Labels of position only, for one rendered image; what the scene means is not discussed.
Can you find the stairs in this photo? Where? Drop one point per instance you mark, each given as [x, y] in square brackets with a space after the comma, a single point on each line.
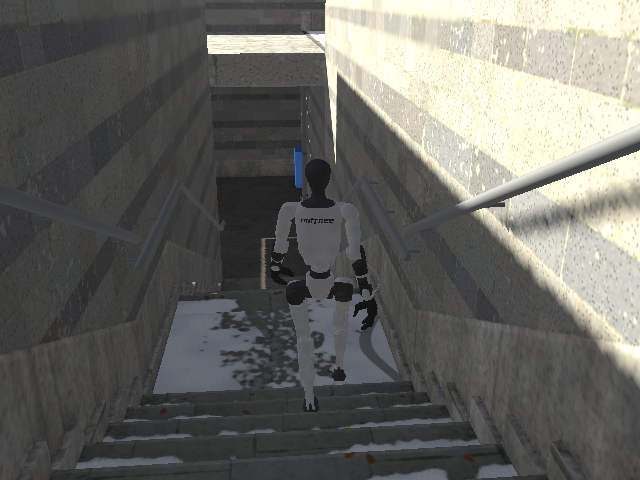
[245, 291]
[368, 431]

